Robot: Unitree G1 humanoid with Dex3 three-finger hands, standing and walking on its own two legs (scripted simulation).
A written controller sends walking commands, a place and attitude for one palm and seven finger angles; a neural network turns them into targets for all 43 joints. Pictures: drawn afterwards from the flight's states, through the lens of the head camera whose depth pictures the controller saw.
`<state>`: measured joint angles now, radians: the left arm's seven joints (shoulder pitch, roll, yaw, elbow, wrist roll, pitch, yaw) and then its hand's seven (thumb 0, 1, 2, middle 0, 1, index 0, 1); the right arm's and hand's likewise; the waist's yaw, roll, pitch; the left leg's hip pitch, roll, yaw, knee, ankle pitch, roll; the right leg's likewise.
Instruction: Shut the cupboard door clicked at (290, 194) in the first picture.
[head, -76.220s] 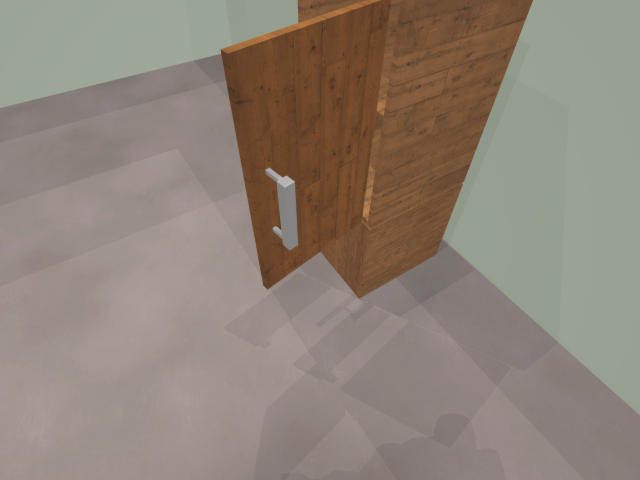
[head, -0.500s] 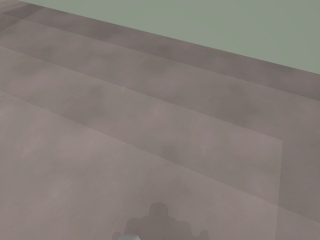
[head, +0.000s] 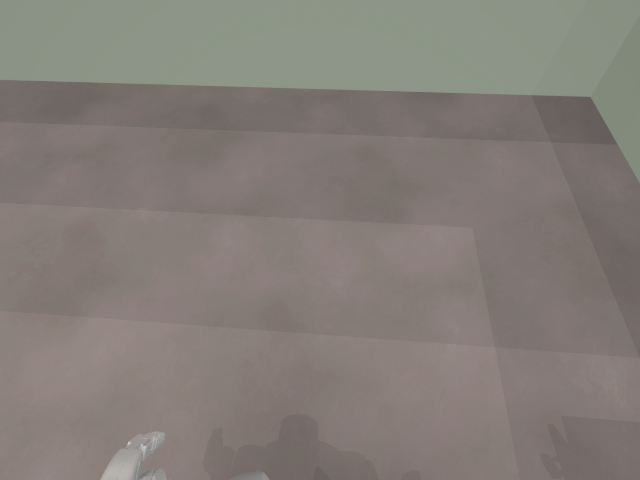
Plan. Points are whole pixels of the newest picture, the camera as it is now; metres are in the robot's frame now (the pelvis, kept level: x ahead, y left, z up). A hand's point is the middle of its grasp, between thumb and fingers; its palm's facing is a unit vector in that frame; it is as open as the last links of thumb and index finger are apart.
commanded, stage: turn to face it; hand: left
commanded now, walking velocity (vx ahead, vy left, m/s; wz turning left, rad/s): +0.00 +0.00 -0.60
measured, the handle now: out of the picture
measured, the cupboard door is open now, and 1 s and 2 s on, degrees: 5 5 5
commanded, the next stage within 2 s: none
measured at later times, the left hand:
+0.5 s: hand (193, 452) +0.17 +0.20 -0.15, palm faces -0.25 -0.95 -0.21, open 7.4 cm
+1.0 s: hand (253, 418) +0.22 +0.12 -0.16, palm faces -0.51 -0.83 -0.21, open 7.4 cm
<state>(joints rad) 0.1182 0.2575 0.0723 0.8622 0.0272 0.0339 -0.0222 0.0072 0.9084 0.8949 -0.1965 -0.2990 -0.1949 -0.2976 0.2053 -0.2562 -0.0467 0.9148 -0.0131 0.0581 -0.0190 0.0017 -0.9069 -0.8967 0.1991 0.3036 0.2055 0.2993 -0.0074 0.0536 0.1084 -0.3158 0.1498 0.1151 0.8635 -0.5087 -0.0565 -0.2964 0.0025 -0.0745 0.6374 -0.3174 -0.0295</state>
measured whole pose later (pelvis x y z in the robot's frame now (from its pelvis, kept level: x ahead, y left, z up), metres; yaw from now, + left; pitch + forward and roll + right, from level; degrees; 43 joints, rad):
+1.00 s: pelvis +0.05 +0.00 +0.01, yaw -34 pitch +2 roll +0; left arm 0.20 0.23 0.07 0.89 0.02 0.06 -0.01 0.01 0.90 0.89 -0.20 -0.30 -0.20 -0.30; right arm 0.15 -0.23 -0.03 0.85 -0.01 0.03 -0.02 0.00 -0.91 -0.90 0.20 0.30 0.20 0.30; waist 0.01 -0.03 0.07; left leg -0.33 0.04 0.03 0.58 -0.29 -0.05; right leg -0.31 0.06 0.10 0.60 -0.32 -0.01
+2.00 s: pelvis +0.07 -0.05 +0.02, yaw -70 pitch +0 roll -2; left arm 0.13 0.27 0.09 0.89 0.03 0.09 -0.04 0.01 0.91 0.89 -0.20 -0.30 -0.19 -0.30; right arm 0.23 -0.21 -0.02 0.89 -0.03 0.02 -0.02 0.00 -0.91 -0.90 0.20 0.30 0.21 0.30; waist 0.00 0.00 0.10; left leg -0.23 0.16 0.21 0.52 -0.28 -0.01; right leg -0.41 -0.03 -0.06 0.90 -0.46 0.04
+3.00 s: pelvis +0.01 -0.13 +0.02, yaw -89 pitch +1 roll +0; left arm 0.26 0.19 0.05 1.00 0.03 0.01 -0.01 0.01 0.91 0.89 -0.20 -0.30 -0.20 -0.30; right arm 0.25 -0.25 -0.05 1.02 -0.03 0.04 -0.02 0.01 -0.91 -0.90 0.20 0.30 0.20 0.30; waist -0.02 0.02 0.04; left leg -0.48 0.09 0.08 1.04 -0.43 -0.04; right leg -0.12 0.04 -0.07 0.42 -0.32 -0.07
